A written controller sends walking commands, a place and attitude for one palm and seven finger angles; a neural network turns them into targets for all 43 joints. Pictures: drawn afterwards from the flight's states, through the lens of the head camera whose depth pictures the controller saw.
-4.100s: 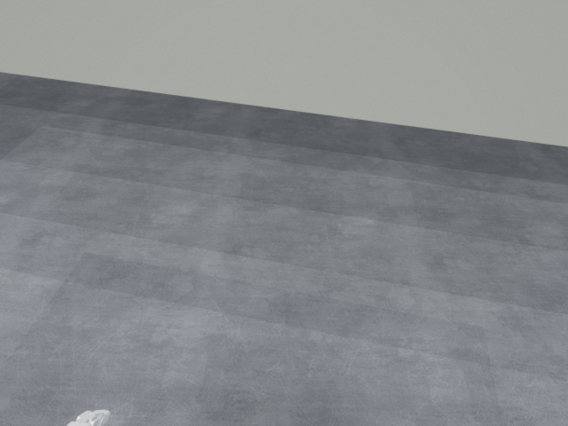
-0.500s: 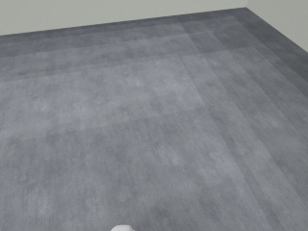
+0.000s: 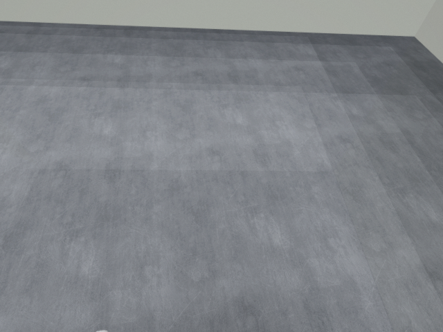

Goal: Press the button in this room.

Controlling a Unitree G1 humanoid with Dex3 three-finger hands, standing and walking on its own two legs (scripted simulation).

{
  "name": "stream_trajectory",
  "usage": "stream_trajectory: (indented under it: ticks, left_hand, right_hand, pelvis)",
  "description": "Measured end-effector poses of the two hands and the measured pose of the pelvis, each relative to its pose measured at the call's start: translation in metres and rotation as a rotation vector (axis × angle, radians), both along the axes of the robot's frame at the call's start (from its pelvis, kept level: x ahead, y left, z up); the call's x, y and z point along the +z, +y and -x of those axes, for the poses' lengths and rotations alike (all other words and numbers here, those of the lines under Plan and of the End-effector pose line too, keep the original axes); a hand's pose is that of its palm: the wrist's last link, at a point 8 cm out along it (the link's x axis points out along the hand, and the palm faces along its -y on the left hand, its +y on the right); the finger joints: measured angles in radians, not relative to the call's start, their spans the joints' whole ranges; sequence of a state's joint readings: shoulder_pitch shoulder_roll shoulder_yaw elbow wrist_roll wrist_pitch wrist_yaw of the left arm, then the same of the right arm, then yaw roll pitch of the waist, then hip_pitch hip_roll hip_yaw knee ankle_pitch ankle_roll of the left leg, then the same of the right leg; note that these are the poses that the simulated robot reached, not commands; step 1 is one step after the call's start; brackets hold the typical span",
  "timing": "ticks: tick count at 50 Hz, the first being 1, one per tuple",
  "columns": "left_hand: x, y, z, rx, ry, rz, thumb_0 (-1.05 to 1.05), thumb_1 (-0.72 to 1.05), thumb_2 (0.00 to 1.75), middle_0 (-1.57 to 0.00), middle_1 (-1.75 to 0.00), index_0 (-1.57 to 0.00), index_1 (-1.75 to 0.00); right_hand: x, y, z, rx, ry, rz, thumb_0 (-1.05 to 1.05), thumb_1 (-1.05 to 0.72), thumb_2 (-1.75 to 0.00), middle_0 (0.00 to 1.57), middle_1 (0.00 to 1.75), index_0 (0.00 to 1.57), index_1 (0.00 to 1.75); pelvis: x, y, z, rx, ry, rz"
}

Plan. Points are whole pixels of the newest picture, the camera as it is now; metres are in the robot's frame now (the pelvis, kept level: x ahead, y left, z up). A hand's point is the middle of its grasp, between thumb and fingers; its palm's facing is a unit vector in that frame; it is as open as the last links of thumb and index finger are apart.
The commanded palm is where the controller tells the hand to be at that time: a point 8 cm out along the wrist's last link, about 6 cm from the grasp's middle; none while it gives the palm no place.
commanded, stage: turn or walk to find it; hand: left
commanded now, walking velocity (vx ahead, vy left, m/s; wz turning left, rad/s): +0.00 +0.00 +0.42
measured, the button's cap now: out of the picture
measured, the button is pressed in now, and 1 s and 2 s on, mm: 0 0 0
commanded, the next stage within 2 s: none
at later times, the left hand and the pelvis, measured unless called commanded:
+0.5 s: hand out of the picture -0.02 +0.17 -0.16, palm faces +0.26 -0.93 -0.24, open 7.4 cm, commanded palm none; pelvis -0.03 -0.03 +0.00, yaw +14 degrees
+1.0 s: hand out of the picture -0.04 +0.22 -0.16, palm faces +0.44 -0.86 -0.26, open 7.4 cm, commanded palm none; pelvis -0.05 -0.01 +0.00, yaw +25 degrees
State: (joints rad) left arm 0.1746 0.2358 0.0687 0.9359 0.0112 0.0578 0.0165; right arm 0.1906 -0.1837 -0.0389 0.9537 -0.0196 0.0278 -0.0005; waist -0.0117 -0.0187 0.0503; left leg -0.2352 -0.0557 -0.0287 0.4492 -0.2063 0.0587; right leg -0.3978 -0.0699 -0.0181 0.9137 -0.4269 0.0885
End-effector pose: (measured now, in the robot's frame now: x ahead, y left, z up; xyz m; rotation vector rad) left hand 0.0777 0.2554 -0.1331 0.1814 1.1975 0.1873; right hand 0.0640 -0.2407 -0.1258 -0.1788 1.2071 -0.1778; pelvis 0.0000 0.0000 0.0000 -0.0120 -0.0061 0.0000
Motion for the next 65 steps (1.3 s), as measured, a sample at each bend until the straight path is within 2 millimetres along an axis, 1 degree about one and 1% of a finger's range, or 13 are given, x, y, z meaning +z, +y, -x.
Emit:
stream_trajectory:
  ticks: [5, 8, 12, 19, 25, 31, 34, 39, 43, 47, 53, 59, 65]
  left_hand:
    - [0.010, -0.020, -0.012, 0.002, -0.070, -0.015, 0.00, 0.91, 0.90, -0.19, -0.30, -0.20, -0.30]
    - [0.013, -0.033, -0.009, 0.012, -0.111, -0.036, 0.00, 0.91, 0.90, -0.20, -0.30, -0.20, -0.30]
    - [0.020, -0.045, 0.014, 0.049, -0.108, -0.043, 0.00, 0.90, 0.90, -0.20, -0.30, -0.20, -0.30]
    - [0.017, -0.049, 0.064, 0.139, -0.035, -0.030, 0.00, 0.90, 0.90, -0.20, -0.30, -0.20, -0.30]
    - [0.002, -0.037, 0.115, 0.234, 0.040, 0.001, 0.00, 0.90, 0.90, -0.20, -0.30, -0.20, -0.30]
    - [-0.027, -0.006, 0.172, 0.342, 0.126, 0.031, 0.00, 0.90, 0.90, -0.20, -0.30, -0.20, -0.30]
    - [-0.026, 0.005, 0.188, 0.369, 0.169, 0.029, 0.00, 0.90, 0.90, -0.20, -0.30, -0.20, -0.30]
    - [-0.014, 0.016, 0.188, 0.399, 0.125, 0.022, 0.01, 0.91, 0.90, -0.19, -0.30, -0.20, -0.30]
    - [-0.005, 0.017, 0.178, 0.411, 0.072, 0.006, 0.00, 0.91, 0.90, -0.19, -0.30, -0.20, -0.30]
    - [0.002, 0.011, 0.162, 0.413, 0.019, -0.014, 0.00, 0.91, 0.90, -0.19, -0.30, -0.20, -0.30]
    - [0.011, -0.013, 0.144, 0.420, -0.067, -0.062, 0.00, 0.91, 0.90, -0.19, -0.30, -0.20, -0.30]
    - [0.022, -0.041, 0.164, 0.482, -0.061, -0.060, 0.00, 0.90, 0.90, -0.20, -0.30, -0.20, -0.30]
    - [0.016, -0.060, 0.196, 0.560, -0.011, -0.028, 0.00, 0.90, 0.90, -0.20, -0.30, -0.20, -0.30]
  right_hand:
    - [-0.015, -0.014, 0.024, 0.000, 0.065, -0.028, 0.00, -0.90, -0.90, 0.20, 0.30, 0.20, 0.30]
    - [-0.029, -0.028, 0.035, 0.002, 0.095, -0.048, 0.01, -0.90, -0.90, 0.20, 0.30, 0.20, 0.30]
    - [-0.030, -0.042, 0.039, 0.027, 0.134, -0.050, 0.01, -0.90, -0.90, 0.20, 0.30, 0.20, 0.30]
    - [-0.023, -0.050, 0.029, 0.097, 0.155, -0.032, 0.01, -0.91, -0.90, 0.20, 0.30, 0.20, 0.30]
    - [-0.016, -0.031, -0.001, 0.198, 0.141, 0.005, 0.01, -0.91, -0.90, 0.20, 0.30, 0.19, 0.30]
    - [-0.010, 0.013, -0.045, 0.317, 0.019, 0.046, 0.01, -0.91, -0.90, 0.20, 0.30, 0.19, 0.30]
    - [0.000, 0.032, -0.055, 0.351, -0.032, 0.047, 0.01, -0.91, -0.90, 0.20, 0.30, 0.20, 0.30]
    - [0.008, 0.054, -0.059, 0.395, -0.049, 0.026, 0.00, -0.90, -0.90, 0.20, 0.30, 0.20, 0.30]
    - [0.004, 0.058, -0.055, 0.413, -0.037, 0.002, 0.00, -0.90, -0.90, 0.20, 0.30, 0.20, 0.30]
    - [-0.005, 0.050, -0.048, 0.419, -0.004, -0.018, 0.00, -0.90, -0.90, 0.20, 0.30, 0.20, 0.30]
    - [-0.030, 0.021, -0.040, 0.423, 0.063, -0.046, 0.01, -0.90, -0.90, 0.20, 0.30, 0.20, 0.30]
    - [-0.029, 0.000, -0.041, 0.464, 0.131, -0.031, 0.01, -0.90, -0.90, 0.20, 0.30, 0.20, 0.30]
    - [-0.024, -0.002, -0.046, 0.526, 0.169, 0.003, 0.01, -0.91, -0.90, 0.20, 0.30, 0.20, 0.30]
  pelvis:
    - [-0.003, -0.015, 0.007, 0.044, 0.006, -0.014]
    - [-0.010, -0.027, 0.010, 0.069, 0.008, -0.024]
    - [-0.005, -0.036, 0.015, 0.111, -0.005, -0.032]
    - [0.000, -0.039, 0.021, 0.185, -0.015, -0.044]
    - [-0.003, -0.026, 0.028, 0.242, -0.003, -0.039]
    - [-0.017, 0.000, 0.038, 0.296, 0.003, -0.018]
    - [-0.012, 0.006, 0.042, 0.305, -0.002, -0.011]
    - [-0.003, 0.011, 0.046, 0.340, -0.004, 0.000]
    - [0.000, 0.009, 0.047, 0.371, 0.000, -0.003]
    - [-0.001, 0.001, 0.047, 0.406, 0.004, -0.010]
    - [-0.011, -0.023, 0.045, 0.462, 0.010, -0.027]
    - [-0.003, -0.035, 0.044, 0.532, 0.003, -0.045]
    - [0.000, -0.037, 0.046, 0.600, 0.004, -0.051]
